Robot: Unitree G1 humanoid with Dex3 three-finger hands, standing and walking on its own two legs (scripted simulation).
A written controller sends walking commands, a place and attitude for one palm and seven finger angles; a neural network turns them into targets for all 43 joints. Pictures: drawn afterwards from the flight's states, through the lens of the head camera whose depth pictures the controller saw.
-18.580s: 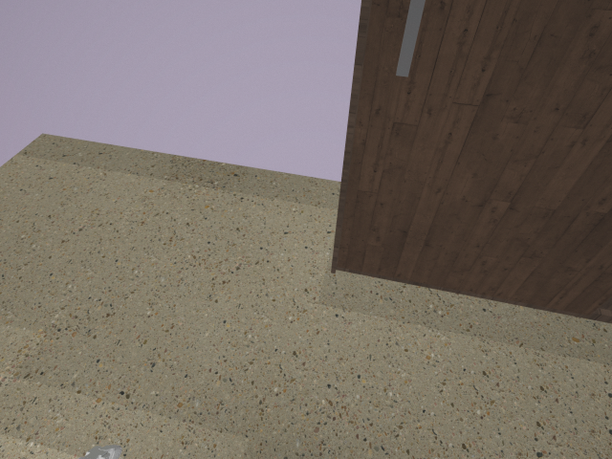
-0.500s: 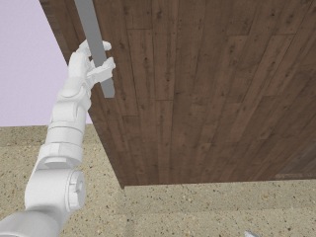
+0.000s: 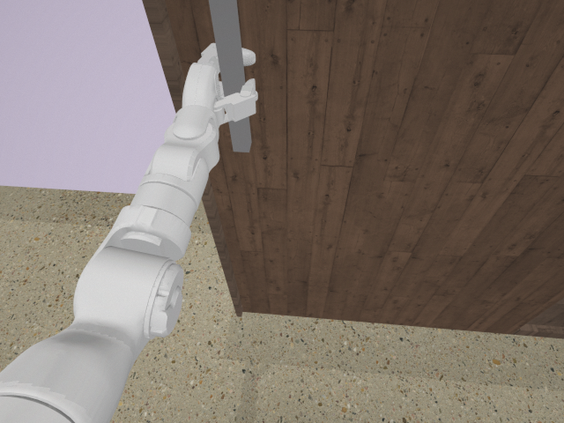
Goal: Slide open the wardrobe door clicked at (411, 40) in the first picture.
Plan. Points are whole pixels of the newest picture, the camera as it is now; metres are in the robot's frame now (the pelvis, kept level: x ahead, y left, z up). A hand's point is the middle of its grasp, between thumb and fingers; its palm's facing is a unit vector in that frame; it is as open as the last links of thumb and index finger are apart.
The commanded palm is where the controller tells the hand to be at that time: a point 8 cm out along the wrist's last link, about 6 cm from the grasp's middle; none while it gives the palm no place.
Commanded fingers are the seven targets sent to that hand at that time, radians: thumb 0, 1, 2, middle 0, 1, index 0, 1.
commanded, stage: tug the door sideways, standing still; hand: left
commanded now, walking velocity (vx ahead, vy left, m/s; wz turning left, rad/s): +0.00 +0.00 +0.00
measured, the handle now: (233, 52) +0.54 +0.08 +0.25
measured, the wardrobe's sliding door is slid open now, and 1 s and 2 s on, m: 0.01 0.10 0.49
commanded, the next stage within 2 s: step sideways, sliding the door along in 0.08 s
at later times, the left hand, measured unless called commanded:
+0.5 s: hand (277, 104) +0.49 +0.02 +0.21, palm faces -0.05 -0.99 -0.12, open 6.4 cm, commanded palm +0.47 +0.06 +0.22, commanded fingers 0.00 0.90 0.90 -0.45 -1.40 -0.45 -1.40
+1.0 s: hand (315, 106) +0.49 -0.03 +0.20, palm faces +0.15 -0.98 -0.12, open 6.5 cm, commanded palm +0.46 -0.05 +0.21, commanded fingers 0.00 0.90 0.90 -0.45 -1.40 -0.45 -1.40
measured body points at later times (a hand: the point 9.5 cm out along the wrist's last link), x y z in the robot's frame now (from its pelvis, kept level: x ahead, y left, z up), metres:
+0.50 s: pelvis -0.01 -0.04 -0.01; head +0.05 -0.07 +0.43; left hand +0.48 +0.07 +0.21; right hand +0.06 -0.28 -0.15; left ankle -0.03 +0.11 -0.73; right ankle +0.00 -0.14 -0.73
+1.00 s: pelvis +0.03 -0.19 -0.02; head +0.13 -0.19 +0.42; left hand +0.48 +0.02 +0.21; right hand +0.22 -0.38 -0.15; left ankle +0.02 +0.04 -0.73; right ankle +0.09 -0.35 -0.73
